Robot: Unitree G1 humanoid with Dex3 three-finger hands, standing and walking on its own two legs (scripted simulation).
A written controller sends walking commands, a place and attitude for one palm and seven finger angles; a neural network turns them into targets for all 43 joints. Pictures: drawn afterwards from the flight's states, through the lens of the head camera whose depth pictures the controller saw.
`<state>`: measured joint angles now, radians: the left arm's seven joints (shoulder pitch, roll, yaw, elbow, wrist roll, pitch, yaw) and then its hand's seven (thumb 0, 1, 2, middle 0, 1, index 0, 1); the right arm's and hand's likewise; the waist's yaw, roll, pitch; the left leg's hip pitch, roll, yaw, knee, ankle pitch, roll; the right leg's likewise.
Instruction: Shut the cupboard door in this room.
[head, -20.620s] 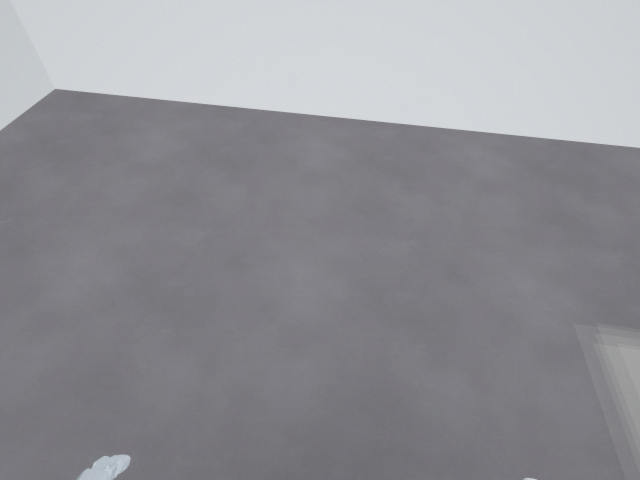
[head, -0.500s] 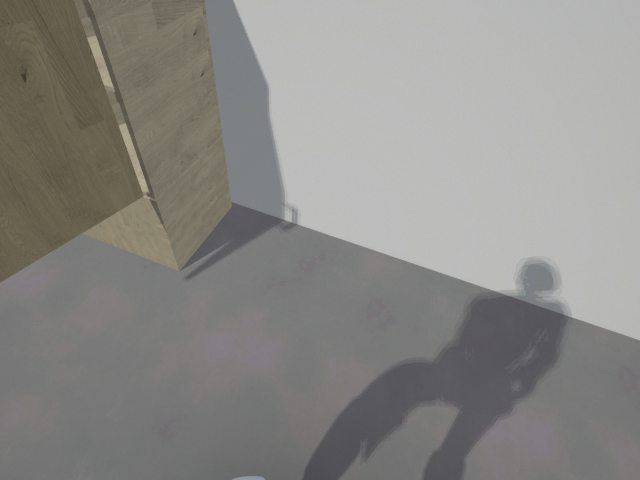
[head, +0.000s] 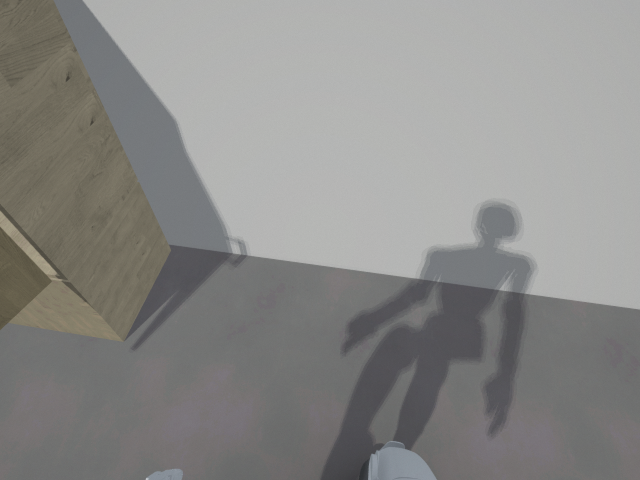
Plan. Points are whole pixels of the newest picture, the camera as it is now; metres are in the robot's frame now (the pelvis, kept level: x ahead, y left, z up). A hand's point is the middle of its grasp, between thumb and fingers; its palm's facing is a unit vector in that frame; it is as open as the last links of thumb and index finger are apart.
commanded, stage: turn to face it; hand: left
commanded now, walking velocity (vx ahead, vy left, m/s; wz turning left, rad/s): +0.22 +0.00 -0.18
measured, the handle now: out of the picture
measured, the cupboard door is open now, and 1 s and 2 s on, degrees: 75 75 75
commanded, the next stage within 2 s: none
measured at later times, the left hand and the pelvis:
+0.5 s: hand (217, 471) +0.16 +0.15 -0.16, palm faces +0.22 -0.95 -0.22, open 7.3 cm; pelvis +0.11 -0.04 +0.00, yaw +11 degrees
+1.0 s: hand out of the picture +0.13 +0.22 -0.15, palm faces +0.47 -0.83 -0.30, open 7.4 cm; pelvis +0.13 -0.03 +0.00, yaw +27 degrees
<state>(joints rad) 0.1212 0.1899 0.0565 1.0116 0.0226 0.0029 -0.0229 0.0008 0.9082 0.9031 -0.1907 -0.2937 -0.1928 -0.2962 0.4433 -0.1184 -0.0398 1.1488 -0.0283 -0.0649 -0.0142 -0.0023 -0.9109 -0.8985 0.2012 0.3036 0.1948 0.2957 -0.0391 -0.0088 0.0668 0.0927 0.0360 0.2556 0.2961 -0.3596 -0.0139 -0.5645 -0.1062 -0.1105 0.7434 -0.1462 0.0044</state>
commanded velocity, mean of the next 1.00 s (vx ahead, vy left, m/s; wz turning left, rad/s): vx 0.00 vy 0.00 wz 0.59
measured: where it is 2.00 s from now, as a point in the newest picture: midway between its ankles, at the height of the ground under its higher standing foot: outside the picture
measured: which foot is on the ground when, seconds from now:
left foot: down 0.00-0.10, up 0.12-0.62, down 0.64-1.00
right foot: up 0.00-0.06, down 0.08-0.64, up 0.66-1.00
